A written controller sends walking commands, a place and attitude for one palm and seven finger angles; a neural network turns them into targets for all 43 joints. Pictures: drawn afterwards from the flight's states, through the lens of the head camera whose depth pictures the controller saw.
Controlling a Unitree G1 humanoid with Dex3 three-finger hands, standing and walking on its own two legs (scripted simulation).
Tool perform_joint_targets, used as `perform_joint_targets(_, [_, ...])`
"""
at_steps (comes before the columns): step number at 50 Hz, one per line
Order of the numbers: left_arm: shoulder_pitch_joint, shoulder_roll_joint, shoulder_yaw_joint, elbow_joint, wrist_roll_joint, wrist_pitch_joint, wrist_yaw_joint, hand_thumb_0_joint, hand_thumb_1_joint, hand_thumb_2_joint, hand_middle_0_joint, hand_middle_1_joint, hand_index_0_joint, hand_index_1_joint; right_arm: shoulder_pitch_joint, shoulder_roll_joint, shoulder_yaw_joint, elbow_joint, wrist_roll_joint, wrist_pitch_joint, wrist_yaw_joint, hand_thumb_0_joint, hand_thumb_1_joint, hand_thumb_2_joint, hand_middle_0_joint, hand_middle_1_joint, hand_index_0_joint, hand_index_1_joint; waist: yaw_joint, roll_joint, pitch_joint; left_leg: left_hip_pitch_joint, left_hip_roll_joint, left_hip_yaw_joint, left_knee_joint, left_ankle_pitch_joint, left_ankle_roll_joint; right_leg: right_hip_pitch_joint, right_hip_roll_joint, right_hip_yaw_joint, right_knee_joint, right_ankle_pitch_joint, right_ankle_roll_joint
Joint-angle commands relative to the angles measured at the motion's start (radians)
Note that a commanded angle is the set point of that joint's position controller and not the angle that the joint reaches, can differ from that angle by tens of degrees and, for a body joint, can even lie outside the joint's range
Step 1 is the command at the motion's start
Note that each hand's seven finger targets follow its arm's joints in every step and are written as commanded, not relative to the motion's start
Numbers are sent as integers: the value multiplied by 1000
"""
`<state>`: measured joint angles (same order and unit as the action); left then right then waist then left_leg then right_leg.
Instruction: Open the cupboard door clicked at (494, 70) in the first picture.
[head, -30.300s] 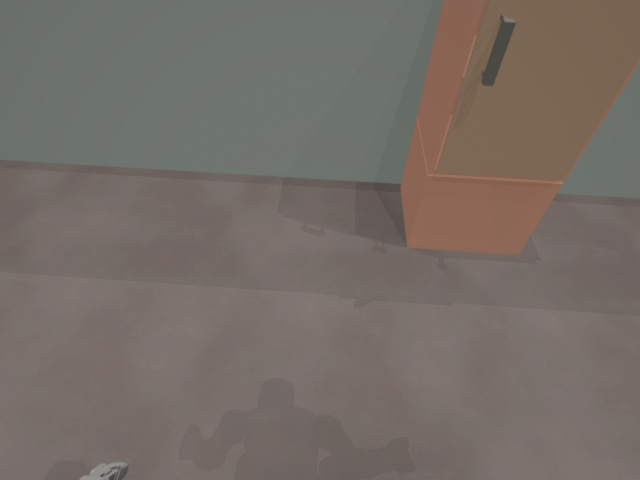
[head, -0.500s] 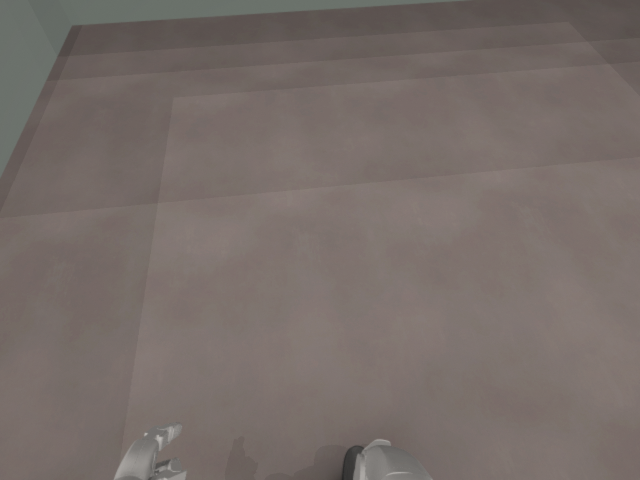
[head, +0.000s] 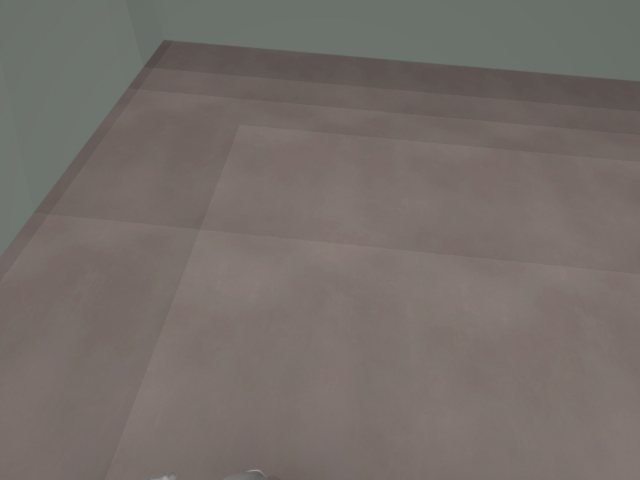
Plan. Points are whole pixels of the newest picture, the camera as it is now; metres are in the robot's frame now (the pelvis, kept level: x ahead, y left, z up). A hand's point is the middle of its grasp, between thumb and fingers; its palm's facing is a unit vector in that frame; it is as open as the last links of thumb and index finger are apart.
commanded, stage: turn to face it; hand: left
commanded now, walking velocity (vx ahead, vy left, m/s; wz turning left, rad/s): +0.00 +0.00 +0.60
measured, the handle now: out of the picture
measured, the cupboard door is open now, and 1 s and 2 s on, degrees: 40 40 40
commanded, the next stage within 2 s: none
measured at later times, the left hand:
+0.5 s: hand out of the picture +0.08 +0.14 -0.13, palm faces +0.28 -0.91 -0.29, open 7.4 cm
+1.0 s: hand out of the picture +0.00 +0.14 -0.15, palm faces +0.60 -0.75 -0.27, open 7.4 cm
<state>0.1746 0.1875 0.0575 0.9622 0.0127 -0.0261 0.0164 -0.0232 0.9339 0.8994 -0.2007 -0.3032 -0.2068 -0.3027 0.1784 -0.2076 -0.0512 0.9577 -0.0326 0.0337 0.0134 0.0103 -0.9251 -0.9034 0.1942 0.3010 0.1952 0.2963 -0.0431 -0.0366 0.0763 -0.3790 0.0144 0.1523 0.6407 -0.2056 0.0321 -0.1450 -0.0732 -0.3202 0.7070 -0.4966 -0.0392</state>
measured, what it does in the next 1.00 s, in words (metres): steps to the right, turning left: right foot, then left foot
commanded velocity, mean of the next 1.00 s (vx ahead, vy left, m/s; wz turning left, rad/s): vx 0.00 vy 0.00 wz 0.60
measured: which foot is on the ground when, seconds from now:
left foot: down 0.00-0.38, up 0.40-0.76, down 0.78-1.00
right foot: down 0.00-0.00, up 0.02-0.36, down 0.38-0.78, up 0.80-1.00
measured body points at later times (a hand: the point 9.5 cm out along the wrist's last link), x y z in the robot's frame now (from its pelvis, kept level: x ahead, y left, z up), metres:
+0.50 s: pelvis +0.05 -0.08 +0.02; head +0.11 -0.09 +0.46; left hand +0.07 +0.19 -0.11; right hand +0.21 -0.31 -0.14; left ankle +0.00 +0.05 -0.63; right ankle +0.07 -0.18 -0.72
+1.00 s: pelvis +0.07 -0.08 +0.02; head +0.11 -0.05 +0.46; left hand -0.03 +0.18 -0.13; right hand +0.31 -0.22 -0.12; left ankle +0.01 +0.01 -0.72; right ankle +0.14 -0.21 -0.66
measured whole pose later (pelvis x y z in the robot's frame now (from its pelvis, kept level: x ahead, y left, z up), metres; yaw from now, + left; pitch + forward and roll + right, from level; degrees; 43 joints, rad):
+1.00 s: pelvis +0.07 -0.08 +0.02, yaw +36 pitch +1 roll +1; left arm 0.17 0.25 0.08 0.91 0.02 0.05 0.01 0.01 0.91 0.90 -0.20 -0.30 -0.20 -0.30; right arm 0.12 -0.22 -0.05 0.90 -0.03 0.04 0.01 0.00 -0.90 -0.90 0.20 0.30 0.20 0.30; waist 0.02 -0.02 0.10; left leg -0.28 -0.02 0.02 0.53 -0.26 0.02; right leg -0.49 -0.09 -0.01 1.05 -0.43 0.09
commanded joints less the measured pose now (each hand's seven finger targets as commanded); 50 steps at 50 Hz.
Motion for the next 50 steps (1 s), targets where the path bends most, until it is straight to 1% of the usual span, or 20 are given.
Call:
perform_joint_targets(1, [-80,130,17,-171,-6,15,15,0,900,900,-200,-300,-200,-300,268,-261,-53,-19,7,-19,-24,0,-900,-900,200,300,200,300,-81,149,-230,354,453,-605,-206,832,294,-390,6,324,634,-164,89])
perform_joint_targets(3, [-80,116,25,-146,1,24,16,0,900,900,-200,-300,-200,-300,143,-219,-47,-55,6,-30,-40,0,-900,-900,200,300,200,300,-24,200,-167,261,356,-511,-247,556,220,-458,-24,371,622,-37,104])
perform_joint_targets(5, [-35,111,30,-114,6,39,4,0,900,900,-200,-300,-200,-300,65,-188,-37,-78,6,-39,-41,0,-900,-900,200,300,200,300,24,114,-139,201,272,-395,-264,480,163,-414,-21,351,528,52,115])
perform_joint_targets(7, [6,99,27,-102,5,50,0,0,900,900,-200,-300,-200,-300,36,-202,-40,-85,7,-39,-34,0,-900,-900,200,300,200,300,41,130,-157,185,228,-332,-265,441,144,-365,-5,331,411,73,123])
perform_joint_targets(13, [-20,98,20,-133,5,50,-1,0,900,900,-200,-300,-200,-300,17,-227,-65,-97,3,-13,-16,0,-900,-900,200,300,200,300,22,183,-132,102,189,-386,-266,209,125,-250,52,281,121,72,120])
perform_joint_targets(17, [93,136,30,-117,2,26,4,0,900,900,-200,-300,-200,-300,-50,-212,-73,-125,15,-2,-12,0,-900,-900,200,300,200,300,78,176,-161,-7,127,-393,-138,150,60,-2,60,269,-227,246,105])
perform_joint_targets(18, [130,208,45,-113,15,12,13,0,900,900,-200,-300,-200,-300,-39,-155,-66,-137,25,-2,-8,0,-900,-900,200,300,200,300,92,-33,-182,-157,31,-304,31,-38,-5,143,-121,453,-374,271,57])
perform_joint_targets(19, [130,292,56,-119,23,9,20,0,900,900,-200,-300,-200,-300,-54,-102,-55,-163,25,-6,-3,0,-900,-900,200,300,200,300,103,-302,-156,-279,-98,-146,300,-406,-77,138,-398,716,-427,450,-69])
perform_joint_targets(20, [120,269,53,-122,15,8,27,0,900,900,-200,-300,-200,-300,-62,-150,-66,-155,17,4,-6,0,-900,-900,200,300,200,300,100,-282,-153,-242,-29,-218,510,-431,-67,29,-447,694,-408,516,-126])
perform_joint_targets(21, [66,230,41,-129,13,11,29,0,900,900,-200,-300,-200,-300,-76,-133,-64,-140,17,13,-5,0,-900,-900,200,300,200,300,69,-211,-104,-246,-8,-220,615,-366,-72,-16,-372,638,-382,543,-131])
perform_joint_targets(24, [10,168,21,-147,13,7,25,0,900,900,-200,-300,-200,-300,-59,-97,-47,-109,17,25,15,0,-900,-900,200,300,200,300,26,-165,-90,-219,14,-164,595,-231,-95,-10,-240,358,-326,688,-58])
perform_joint_targets(33, [142,226,46,-93,19,5,20,0,900,900,-200,-300,-200,-300,-169,-72,-22,-135,27,14,20,0,-900,-900,200,300,200,300,93,-158,-114,-90,-3,-51,152,-268,-78,152,-302,250,-245,938,-71])
perform_joint_targets(35, [139,230,49,-86,20,6,18,0,900,900,-200,-300,-200,-300,-147,-76,-23,-136,28,8,19,0,-900,-900,200,300,200,300,82,-168,-138,-27,-14,-31,42,-233,-67,155,-304,226,-198,955,-56])
perform_joint_targets(37, [109,241,55,-91,9,5,11,0,900,900,-200,-300,-200,-300,-67,-110,-33,-122,20,0,14,0,-900,-900,200,300,200,300,28,-123,-177,154,-31,-12,-147,-82,-46,74,-285,160,-66,934,-7])
perform_joint_targets(38, [92,227,52,-107,1,7,5,0,900,900,-200,-300,-200,-300,5,-172,-50,-108,13,-7,11,0,-900,-900,200,300,200,300,-21,-3,-219,365,65,-103,-216,154,-1,-104,-254,121,101,739,43])
perform_joint_targets(39, [55,154,32,-154,-6,12,-6,0,900,900,-200,-300,-200,-300,73,-293,-83,-101,5,-11,5,0,-900,-900,200,300,200,300,-63,322,-235,528,368,-509,-236,584,165,-430,-89,111,347,-40,121])
perform_joint_targets(40, [-30,159,21,-197,7,31,4,0,900,900,-200,-300,-200,-300,127,-317,-82,-84,15,4,3,0,-900,-900,200,300,200,300,-75,229,-204,453,439,-492,-224,688,227,-471,-66,232,446,-164,114])
perform_joint_targets(42, [-45,149,29,-167,5,42,14,0,900,900,-200,-300,-200,-300,52,-263,-72,-100,13,-7,-24,0,-900,-900,200,300,200,300,-37,265,-159,351,338,-431,-235,600,199,-486,-64,321,492,-76,122])
perform_joint_targets(45, [18,149,34,-120,9,55,-1,0,900,900,-200,-300,-200,-300,-51,-223,-56,-132,12,-15,-24,0,-900,-900,200,300,200,300,32,158,-116,227,236,-336,-281,382,137,-413,-44,326,456,73,129])
perform_joint_targets(50, [6,127,30,-138,8,54,-3,0,900,900,-200,-300,-200,-300,-48,-228,-62,-127,5,-10,-14,0,-900,-900,200,300,200,300,33,170,-86,145,202,-364,-293,198,130,-309,4,290,212,70,125])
